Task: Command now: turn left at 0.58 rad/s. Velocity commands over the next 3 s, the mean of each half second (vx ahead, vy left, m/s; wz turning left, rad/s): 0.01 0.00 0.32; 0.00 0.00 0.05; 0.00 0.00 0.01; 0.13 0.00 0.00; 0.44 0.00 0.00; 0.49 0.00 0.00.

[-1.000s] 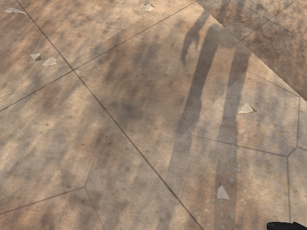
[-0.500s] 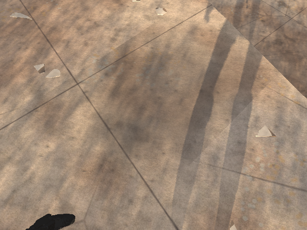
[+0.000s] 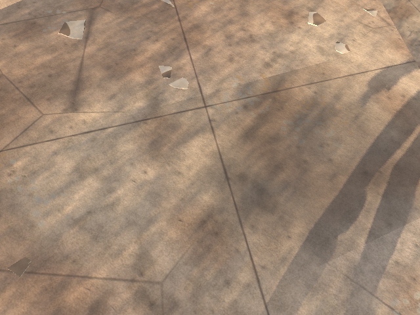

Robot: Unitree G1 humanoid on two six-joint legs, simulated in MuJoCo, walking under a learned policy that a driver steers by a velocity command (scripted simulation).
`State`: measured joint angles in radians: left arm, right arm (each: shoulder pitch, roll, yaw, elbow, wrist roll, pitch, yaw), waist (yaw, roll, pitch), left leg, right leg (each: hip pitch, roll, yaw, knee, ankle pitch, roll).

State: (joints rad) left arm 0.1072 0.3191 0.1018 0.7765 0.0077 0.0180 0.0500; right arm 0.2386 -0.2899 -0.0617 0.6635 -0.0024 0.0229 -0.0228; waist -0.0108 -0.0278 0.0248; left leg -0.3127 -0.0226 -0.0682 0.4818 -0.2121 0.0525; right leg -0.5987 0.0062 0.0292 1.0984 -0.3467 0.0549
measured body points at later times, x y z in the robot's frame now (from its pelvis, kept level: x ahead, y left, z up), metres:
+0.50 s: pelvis +0.01 -0.03 +0.00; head +0.04 -0.04 +0.45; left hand +0.11 +0.25 -0.11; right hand +0.20 -0.28 -0.11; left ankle -0.03 +0.11 -0.72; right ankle +0.03 -0.15 -0.74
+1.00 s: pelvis +0.00 +0.00 -0.01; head +0.01 +0.00 +0.44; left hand +0.04 +0.28 -0.14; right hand +0.15 -0.23 -0.13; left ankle -0.03 +0.11 -0.74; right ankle +0.03 -0.15 -0.74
